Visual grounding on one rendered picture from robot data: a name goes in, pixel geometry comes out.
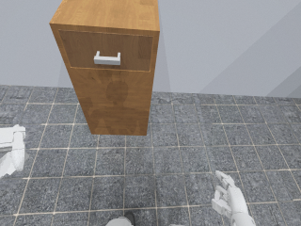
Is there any drawer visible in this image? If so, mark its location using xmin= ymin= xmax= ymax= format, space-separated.
xmin=58 ymin=28 xmax=153 ymax=72

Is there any right robot forearm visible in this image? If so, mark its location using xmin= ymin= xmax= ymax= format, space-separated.
xmin=230 ymin=213 xmax=256 ymax=226

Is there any left robot foot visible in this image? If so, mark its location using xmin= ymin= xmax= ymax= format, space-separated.
xmin=123 ymin=212 xmax=135 ymax=226

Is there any cabinet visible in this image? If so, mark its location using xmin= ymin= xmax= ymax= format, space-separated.
xmin=49 ymin=0 xmax=160 ymax=136

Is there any handle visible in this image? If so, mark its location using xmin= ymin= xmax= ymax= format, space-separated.
xmin=94 ymin=51 xmax=120 ymax=65

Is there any right robot hand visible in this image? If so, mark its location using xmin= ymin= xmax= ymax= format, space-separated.
xmin=212 ymin=170 xmax=249 ymax=219

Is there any left robot hand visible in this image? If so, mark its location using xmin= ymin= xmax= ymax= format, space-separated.
xmin=0 ymin=124 xmax=29 ymax=180

